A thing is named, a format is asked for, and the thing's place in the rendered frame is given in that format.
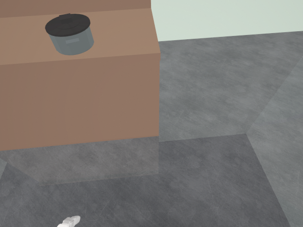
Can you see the pot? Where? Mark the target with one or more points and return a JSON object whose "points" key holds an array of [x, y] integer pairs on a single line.
{"points": [[75, 44]]}

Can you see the lid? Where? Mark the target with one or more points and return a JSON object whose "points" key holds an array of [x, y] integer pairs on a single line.
{"points": [[80, 23]]}

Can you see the left robot hand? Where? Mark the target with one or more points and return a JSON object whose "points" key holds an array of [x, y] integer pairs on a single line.
{"points": [[70, 222]]}

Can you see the knob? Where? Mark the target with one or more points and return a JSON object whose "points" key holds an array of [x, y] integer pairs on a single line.
{"points": [[66, 18]]}

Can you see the table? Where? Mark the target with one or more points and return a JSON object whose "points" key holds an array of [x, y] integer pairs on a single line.
{"points": [[109, 92]]}

